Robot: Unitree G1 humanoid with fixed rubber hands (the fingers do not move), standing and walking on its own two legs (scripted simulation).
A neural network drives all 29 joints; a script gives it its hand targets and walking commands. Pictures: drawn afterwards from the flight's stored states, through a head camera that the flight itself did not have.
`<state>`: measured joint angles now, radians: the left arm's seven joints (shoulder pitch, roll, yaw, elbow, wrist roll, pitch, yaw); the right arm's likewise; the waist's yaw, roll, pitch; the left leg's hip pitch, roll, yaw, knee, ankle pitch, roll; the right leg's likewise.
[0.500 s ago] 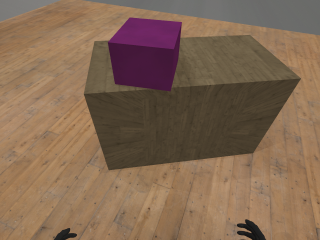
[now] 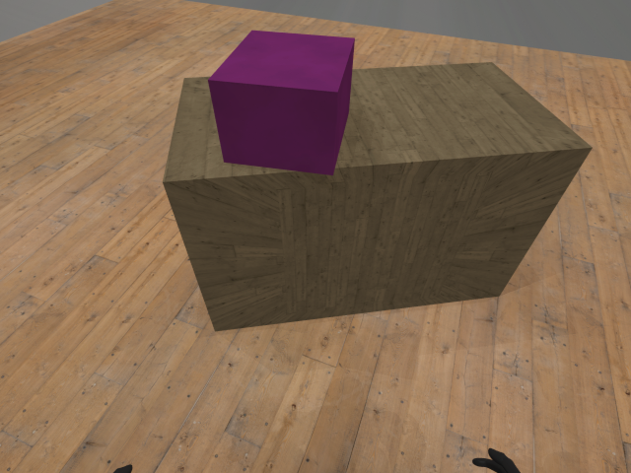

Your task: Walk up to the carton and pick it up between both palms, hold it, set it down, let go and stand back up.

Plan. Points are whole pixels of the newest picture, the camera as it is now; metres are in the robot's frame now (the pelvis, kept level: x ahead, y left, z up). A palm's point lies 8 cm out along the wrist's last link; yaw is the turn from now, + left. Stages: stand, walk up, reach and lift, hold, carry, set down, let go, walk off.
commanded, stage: stand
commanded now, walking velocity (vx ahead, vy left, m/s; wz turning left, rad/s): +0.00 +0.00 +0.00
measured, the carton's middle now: (290, 99) +0.96 +0.06 +0.03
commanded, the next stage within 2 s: walk up in 0.04 s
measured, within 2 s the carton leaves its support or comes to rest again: neither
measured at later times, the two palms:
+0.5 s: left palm out of the picture +0.12 +0.31 -0.10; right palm out of the picture +0.11 -0.26 -0.10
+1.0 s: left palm (138, 373) +0.30 +0.28 -0.10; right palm (521, 412) +0.25 -0.31 -0.12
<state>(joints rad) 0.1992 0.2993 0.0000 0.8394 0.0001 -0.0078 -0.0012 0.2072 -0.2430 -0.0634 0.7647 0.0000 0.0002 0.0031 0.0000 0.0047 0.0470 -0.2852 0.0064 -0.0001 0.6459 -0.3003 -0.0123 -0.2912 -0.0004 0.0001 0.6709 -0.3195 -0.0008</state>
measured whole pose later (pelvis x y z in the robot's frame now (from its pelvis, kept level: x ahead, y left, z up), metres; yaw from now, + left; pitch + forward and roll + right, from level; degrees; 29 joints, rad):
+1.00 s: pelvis +0.20 -0.02 -0.02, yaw +2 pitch -5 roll +2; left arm 0.24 0.37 0.02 0.69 0.00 -0.01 -0.03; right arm 0.41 -0.32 -0.08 0.71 0.00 -0.03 -0.02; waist 0.00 -0.04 0.11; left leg -0.17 0.01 0.00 1.01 -0.56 0.02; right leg -0.43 0.01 -0.02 0.81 -0.29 -0.06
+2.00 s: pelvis +0.45 -0.04 -0.02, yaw +2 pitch -4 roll +2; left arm 0.29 0.38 0.04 0.63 0.00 0.05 -0.02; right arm 0.32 -0.38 -0.06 0.62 0.00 0.00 -0.07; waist 0.00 -0.01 0.12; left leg -0.41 -0.01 -0.03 1.05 -0.52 0.00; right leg -0.40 -0.03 -0.04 0.83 -0.36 -0.04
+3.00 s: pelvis +0.44 -0.02 -0.01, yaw +3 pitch -5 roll +1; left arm 0.25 0.40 0.04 0.73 0.00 0.04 -0.03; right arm 0.28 -0.38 -0.03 0.67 0.00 0.00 -0.02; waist 0.00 -0.04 0.12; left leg -0.30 -0.02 -0.03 0.76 -0.38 -0.02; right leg -0.38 -0.04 -0.05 0.78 -0.33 -0.04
